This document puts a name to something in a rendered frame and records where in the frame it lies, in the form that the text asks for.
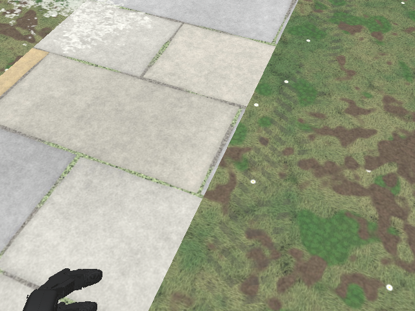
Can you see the left robot hand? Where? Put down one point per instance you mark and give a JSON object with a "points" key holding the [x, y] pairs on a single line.
{"points": [[61, 284]]}

